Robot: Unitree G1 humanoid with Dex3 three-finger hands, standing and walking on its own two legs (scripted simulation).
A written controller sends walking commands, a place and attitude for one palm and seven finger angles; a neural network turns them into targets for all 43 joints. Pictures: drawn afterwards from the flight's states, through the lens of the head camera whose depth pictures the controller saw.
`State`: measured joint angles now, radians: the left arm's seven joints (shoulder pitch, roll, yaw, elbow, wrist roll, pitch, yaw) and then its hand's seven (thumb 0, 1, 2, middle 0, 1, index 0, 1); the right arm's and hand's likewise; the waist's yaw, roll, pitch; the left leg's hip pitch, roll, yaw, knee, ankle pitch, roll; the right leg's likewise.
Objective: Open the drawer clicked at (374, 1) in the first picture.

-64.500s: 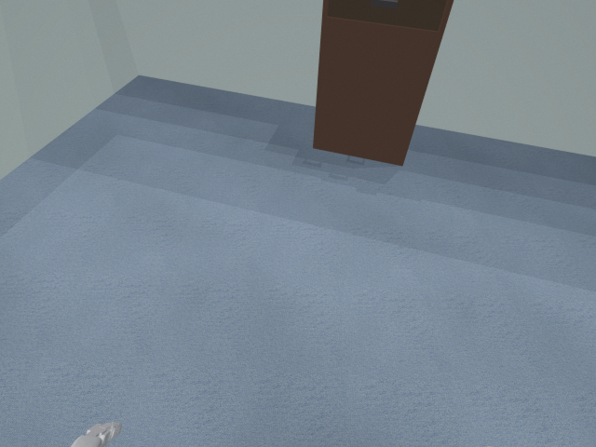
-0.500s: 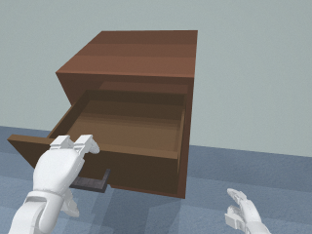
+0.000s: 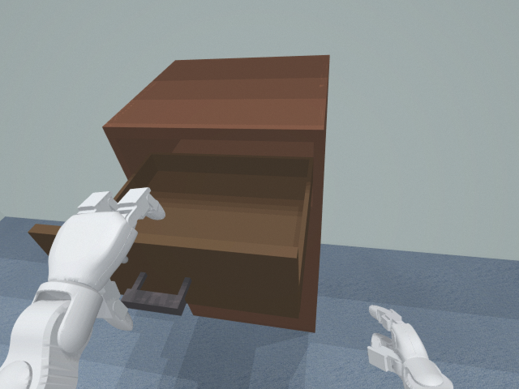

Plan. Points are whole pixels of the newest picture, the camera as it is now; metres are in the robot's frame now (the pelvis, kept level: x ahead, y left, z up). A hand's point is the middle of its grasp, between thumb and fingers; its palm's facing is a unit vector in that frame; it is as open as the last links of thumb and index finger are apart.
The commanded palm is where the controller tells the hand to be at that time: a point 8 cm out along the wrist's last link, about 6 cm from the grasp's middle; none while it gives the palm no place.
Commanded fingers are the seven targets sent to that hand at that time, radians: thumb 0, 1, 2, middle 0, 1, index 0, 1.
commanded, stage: draw the hand back to the body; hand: left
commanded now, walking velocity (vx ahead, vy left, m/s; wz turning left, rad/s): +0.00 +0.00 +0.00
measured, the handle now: (158, 290) +0.26 +0.23 +0.02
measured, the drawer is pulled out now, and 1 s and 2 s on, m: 0.30 0.30 0.30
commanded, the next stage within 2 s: step back with the hand held close in 1.66 s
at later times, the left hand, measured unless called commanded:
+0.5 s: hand (118, 275) +0.20 +0.23 +0.14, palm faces +0.08 -0.11 -0.99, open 13.9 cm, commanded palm +0.17 +0.23 +0.21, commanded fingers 0.00 -0.50 0.30 -0.30 -1.20 -0.30 -1.20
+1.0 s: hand (117, 236) +0.22 +0.21 +0.20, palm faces +0.37 -0.86 -0.34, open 12.7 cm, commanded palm +0.17 +0.26 +0.21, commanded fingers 0.00 0.13 0.57 -0.25 -0.80 -0.25 -0.80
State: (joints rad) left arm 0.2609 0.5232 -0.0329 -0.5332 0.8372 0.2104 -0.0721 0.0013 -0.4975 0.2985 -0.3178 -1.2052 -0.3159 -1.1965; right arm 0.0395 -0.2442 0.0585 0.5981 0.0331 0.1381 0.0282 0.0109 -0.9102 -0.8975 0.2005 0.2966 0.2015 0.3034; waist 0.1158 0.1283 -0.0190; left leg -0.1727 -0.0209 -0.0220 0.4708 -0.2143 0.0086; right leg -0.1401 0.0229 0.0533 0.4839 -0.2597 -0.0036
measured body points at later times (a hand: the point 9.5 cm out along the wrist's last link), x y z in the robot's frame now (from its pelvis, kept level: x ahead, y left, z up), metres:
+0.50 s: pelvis +0.00 -0.01 +0.00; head -0.02 -0.05 +0.44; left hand +0.19 +0.23 +0.19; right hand +0.23 -0.21 -0.09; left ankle +0.03 +0.11 -0.74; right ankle +0.01 -0.12 -0.74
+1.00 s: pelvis +0.04 +0.00 +0.00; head +0.02 +0.00 +0.45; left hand +0.20 +0.26 +0.22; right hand +0.23 -0.20 -0.07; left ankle +0.03 +0.11 -0.74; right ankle +0.01 -0.12 -0.74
